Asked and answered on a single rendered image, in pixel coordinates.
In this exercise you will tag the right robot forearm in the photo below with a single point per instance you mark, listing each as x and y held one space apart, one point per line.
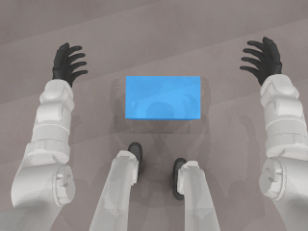
285 123

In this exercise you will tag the robot left upper arm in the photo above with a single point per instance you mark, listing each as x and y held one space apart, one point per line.
39 194

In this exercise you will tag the robot right upper arm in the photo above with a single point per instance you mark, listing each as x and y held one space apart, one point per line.
285 181

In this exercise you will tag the left robot forearm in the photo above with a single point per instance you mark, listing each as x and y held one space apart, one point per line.
49 143

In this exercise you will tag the robot right foot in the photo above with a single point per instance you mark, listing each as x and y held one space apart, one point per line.
177 165

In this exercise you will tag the carton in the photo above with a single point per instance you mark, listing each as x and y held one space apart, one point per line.
162 98

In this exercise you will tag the robot left thigh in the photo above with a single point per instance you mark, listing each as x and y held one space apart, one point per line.
111 213

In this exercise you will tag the right robot hand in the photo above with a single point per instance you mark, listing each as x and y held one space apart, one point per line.
269 63

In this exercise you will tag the left robot hand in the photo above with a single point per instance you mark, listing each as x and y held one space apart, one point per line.
62 69

